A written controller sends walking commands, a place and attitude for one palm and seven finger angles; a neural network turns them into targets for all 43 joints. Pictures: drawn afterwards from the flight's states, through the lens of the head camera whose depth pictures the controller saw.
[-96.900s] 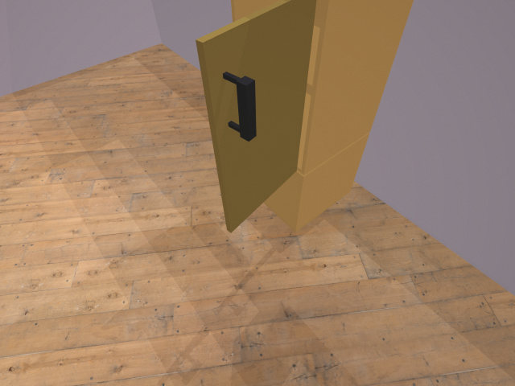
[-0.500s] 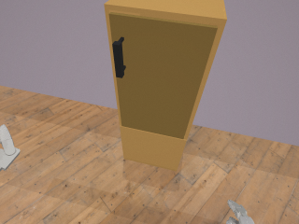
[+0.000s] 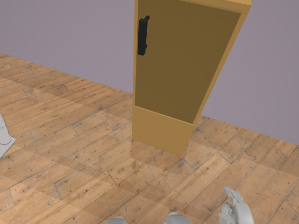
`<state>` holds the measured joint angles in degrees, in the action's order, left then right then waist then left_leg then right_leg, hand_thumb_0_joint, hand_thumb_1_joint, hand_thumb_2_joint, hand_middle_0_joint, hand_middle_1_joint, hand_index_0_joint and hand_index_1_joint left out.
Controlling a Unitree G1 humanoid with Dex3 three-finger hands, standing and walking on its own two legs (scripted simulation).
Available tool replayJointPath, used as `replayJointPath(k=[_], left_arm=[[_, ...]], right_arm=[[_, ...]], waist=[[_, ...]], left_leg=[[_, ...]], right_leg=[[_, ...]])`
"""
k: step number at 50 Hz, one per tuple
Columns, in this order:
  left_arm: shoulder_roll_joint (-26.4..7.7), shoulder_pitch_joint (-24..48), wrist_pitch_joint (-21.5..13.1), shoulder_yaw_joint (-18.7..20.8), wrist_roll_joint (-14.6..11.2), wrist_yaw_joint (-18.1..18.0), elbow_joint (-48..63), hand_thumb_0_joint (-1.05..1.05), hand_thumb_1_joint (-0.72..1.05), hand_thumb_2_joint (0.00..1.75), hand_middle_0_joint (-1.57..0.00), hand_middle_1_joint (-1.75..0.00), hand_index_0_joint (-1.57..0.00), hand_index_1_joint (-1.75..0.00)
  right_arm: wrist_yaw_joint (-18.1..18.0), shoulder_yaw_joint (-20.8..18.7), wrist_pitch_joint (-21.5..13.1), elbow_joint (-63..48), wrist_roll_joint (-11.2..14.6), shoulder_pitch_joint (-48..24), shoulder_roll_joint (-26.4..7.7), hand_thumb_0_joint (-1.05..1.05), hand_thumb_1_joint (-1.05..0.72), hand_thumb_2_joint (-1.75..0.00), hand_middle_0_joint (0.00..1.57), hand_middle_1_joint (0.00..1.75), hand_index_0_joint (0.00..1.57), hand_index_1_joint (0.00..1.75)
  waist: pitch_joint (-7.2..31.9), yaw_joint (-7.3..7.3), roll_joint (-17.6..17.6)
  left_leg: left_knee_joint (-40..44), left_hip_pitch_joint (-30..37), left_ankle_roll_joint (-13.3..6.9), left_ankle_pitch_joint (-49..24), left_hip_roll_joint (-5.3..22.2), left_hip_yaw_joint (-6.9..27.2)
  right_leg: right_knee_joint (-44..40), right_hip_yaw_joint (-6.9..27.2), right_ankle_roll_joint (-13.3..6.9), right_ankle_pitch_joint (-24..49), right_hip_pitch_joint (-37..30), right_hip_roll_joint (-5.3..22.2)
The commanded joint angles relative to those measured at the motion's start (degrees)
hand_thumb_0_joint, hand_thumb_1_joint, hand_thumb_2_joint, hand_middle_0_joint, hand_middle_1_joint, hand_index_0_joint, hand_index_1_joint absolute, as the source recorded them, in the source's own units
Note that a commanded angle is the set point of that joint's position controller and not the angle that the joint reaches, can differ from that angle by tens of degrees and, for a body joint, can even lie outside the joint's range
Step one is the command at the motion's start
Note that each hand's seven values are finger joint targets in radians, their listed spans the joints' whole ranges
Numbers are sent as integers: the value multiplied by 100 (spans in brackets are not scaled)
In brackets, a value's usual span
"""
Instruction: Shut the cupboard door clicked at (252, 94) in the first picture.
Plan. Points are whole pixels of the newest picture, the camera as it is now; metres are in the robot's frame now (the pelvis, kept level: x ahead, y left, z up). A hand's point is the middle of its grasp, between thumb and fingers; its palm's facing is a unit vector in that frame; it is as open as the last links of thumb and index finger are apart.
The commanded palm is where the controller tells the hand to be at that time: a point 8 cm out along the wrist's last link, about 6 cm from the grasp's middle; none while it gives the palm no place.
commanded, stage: stop stepping back and stand still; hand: left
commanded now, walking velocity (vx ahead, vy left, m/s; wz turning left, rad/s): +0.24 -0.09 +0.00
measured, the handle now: (144, 35) +0.75 +0.08 +0.13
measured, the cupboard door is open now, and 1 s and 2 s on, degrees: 0 0 0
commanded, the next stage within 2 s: let the arm hang, fingers relaxed in 0.68 s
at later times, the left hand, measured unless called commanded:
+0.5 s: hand (16, 151) +0.19 +0.25 +0.19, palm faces +0.35 -0.84 -0.42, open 7.4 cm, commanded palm +0.13 +0.29 +0.20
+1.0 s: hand out of the picture +0.12 +0.22 -0.10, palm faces -0.17 -0.94 -0.31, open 7.4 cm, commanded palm none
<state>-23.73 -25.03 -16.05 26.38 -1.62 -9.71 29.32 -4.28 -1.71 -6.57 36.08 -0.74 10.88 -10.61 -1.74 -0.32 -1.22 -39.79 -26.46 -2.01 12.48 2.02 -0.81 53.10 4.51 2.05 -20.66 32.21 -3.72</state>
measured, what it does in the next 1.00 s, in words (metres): steps on the spot: right foot, then left foot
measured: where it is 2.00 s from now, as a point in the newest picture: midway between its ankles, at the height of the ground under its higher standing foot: outside the picture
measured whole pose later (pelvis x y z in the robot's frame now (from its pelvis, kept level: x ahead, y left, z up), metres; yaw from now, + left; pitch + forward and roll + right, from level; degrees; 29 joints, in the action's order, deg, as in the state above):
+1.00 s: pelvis -0.06 +0.03 +0.01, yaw -8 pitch +0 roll +0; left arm -16.0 -12.6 2.4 0.4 1.3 0.6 -36.6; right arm 0.0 0.9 -1.8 47.7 -0.9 5.5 -16.2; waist 0.0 1.5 1.5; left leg -32.1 -20.1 -2.3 11.5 -1.6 -1.5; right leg 33.5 -0.2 0.0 -18.7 14.3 0.1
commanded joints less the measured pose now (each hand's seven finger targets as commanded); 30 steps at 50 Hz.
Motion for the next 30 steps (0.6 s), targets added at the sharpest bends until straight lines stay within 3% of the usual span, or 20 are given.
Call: replayJointPath(k=[1, 3, 5, 6, 8, 9, 10, 11, 12, 15, 16, 18, 19, 20, 23, 24, 25, 27, 28, 30], left_arm=[[-742, -201, -223, 523, -181, -36, 1306, 0, 90, 90, -20, -30, -20, -30], [-619, -183, -133, 255, -156, -48, 1333, 0, 90, 90, -20, -30, -20, -30], [-822, -46, 30, 333, -71, -58, 1263, 0, 90, 90, -20, -30, -20, -30], [-789, 43, 98, 212, -56, -35, 1230, 0, 90, 90, -20, -30, -20, -30], [-1129, 310, 142, 455, -101, -56, 1052, 0, 90, 90, -20, -30, -20, -30], [-1346, 494, 91, 629, -155, -84, 1045, 0, 90, 90, -20, -30, -20, -30], [-1305, 456, 153, 555, -165, -86, 988, 0, 90, 90, -20, -30, -20, -30], [-1176, 70, 275, 495, -170, -118, 813, 0, 90, 90, -20, -30, -20, -30], [-1065, -87, 323, 440, -188, -121, 799, 0, 90, 90, -20, -30, -20, -30], [-1201, -57, 300, 568, -186, -91, 809, 0, 90, 90, -20, -30, -20, -30], [-1152, -93, 240, 511, -190, -68, 921, 0, 90, 90, -20, -30, -20, -30], [-1106, -241, 213, 558, -146, -76, 1058, 0, 90, 90, -20, -30, -20, -30], [-1138, -154, 223, 573, -101, -93, 1096, 0, 90, 90, -20, -30, -20, -30], [-1289, 16, 168, 696, -97, -94, 1209, 0, 90, 90, -20, -30, -20, -30], [-968, -431, 199, 434, -70, -58, 884, 0, 90, 90, -20, -30, -20, -30], [-990, -514, 213, 448, -68, -52, 837, 0, 90, 90, -20, -30, -20, -30], [-1073, -617, 214, 536, -84, -42, 696, 0, 90, 90, -20, -30, -20, -30], [-988, -427, 232, 407, -117, -46, 673, 0, 90, 90, -20, -30, -20, -30], [-928, -423, 268, 352, -107, -74, 584, 0, 90, 90, -20, -30, -20, -30], [-1033, 2, 240, 372, -90, -127, 636, 0, 90, 90, -20, -30, -20, -30]], right_arm=[[94, -355, -540, -825, 39, -174, -844, 0, -90, -90, 20, 30, 20, 30], [141, -199, -571, -846, 104, -155, -830, 0, -90, -90, 20, 30, 20, 30], [86, -122, -534, -876, 56, -153, -885, 0, -90, -90, 20, 30, 20, 30], [72, -68, -498, -877, 41, -140, -844, 0, -90, -90, 20, 30, 20, 30], [53, -43, -380, -868, -15, -98, -764, 0, -90, -90, 20, 30, 20, 30], [39, -19, -340, -802, -62, -103, -749, 0, -90, -90, 20, 30, 20, 30], [19, -32, -358, -741, -28, -146, -759, 0, -90, -90, 20, 30, 20, 30], [-26, -41, -304, -771, 37, -146, -712, 0, -90, -90, 20, 30, 20, 30], [-26, -6, -244, -781, 51, -170, -709, 0, -90, -90, 20, 30, 20, 30], [-95, -20, -224, -771, 116, -280, -808, 0, -90, -90, 20, 30, 20, 30], [-112, -10, -233, -782, 106, -328, -804, 0, -90, -90, 20, 30, 20, 30], [-156, 34, -262, -840, 70, -331, -858, 0, -90, -90, 20, 30, 20, 30], [-180, 30, -267, -849, 29, -298, -877, 0, -90, -90, 20, 30, 20, 30], [-199, 0, -309, -856, 1, -303, -857, 0, -90, -90, 20, 30, 20, 30], [-114, -23, -338, -804, 8, -149, -836, 0, -90, -90, 20, 30, 20, 30], [-86, -43, -310, -818, 9, -139, -831, 0, -90, -90, 20, 30, 20, 30], [-50, -61, -273, -803, -26, -123, -820, 0, -90, -90, 20, 30, 20, 30], [-10, -106, -215, -733, 9, -88, -814, 0, -90, -90, 20, 30, 20, 30], [3, -103, -175, -696, 35, -36, -809, 0, -90, -90, 20, 30, 20, 30], [-3, -66, -185, -657, 59, -96, -824, 0, -90, -90, 20, 30, 20, 30]], waist=[[925, 2, 1094], [785, 73, 1394], [536, 79, 1526], [446, 106, 1249], [423, 158, 373], [649, 166, 86], [952, 108, -373], [805, 106, -667], [712, 136, -634], [324, 217, -73], [222, 222, 506], [84, 177, 1751], [24, 130, 1961], [63, 90, 1823], [360, 102, 1128], [442, 113, 991], [516, 116, 517], [426, 90, -511], [247, 104, -663], [161, 163, -524]], left_leg=[[2219, 330, -641, 938, 1676, 1032], [2405, 471, -361, 1710, 1437, 869], [2466, 268, -56, 2447, 1063, 621], [2274, 316, 107, 2360, 801, 412], [864, 728, 365, 1407, 247, -178], [246, 1218, 376, 668, 171, -197], [-73, 1458, 372, 659, -18, -68], [-115, 1210, 299, 443, -20, 28], [-36, 1067, 268, 295, -38, 7], [917, 1326, 223, 329, 38, 178], [1341, 1380, 191, 911, 217, 540], [3174, 635, 134, 3051, 796, 1645], [3733, 85, 140, 3611, 1045, 1973], [3688, -19, 68, 3375, 1077, 1950], [2875, 40, 140, 2214, 581, 797], [2339, 174, 190, 1816, 337, 453], [1615, 469, 250, 1266, 126, 215], [55, 840, 320, 588, -75, 123], [-340, 638, 293, 445, -52, 181], [-135, 598, 242, 379, 36, 258]], right_leg=[[554, -264, -43, -654, -842, 82], [-949, -607, -69, -687, -1288, 82], [-2311, -904, -157, -362, -1996, -43], [-2909, -832, -280, -399, -2094, 41], [-3769, 438, -878, -749, -1392, 975], [-3949, 836, -1066, -457, -970, 1482], [-3920, 1005, -1079, -820, -822, 1518], [-3815, 968, -1046, -727, -962, 1493], [-3708, 804, -1004, -521, -1052, 1449], [-3265, 171, -647, -395, -923, 982], [-3057, -50, -550, -833, -728, 787], [-2017, -672, -284, -959, -1315, 28], [-1481, -764, -260, -770, -1776, -127], [-1509, -719, -265, -590, -1986, -76], [-2794, -735, -365, -270, -2658, 85], [-3149, -469, -468, -275, -2547, 309], [-3571, 7, -642, -412, -2182, 694], [-4244, 1260, -1119, -1554, -1054, 1599], [-4280, 1435, -1244, -1465, -926, 1784], [-3948, 1096, -1128, -717, -1050, 1693]])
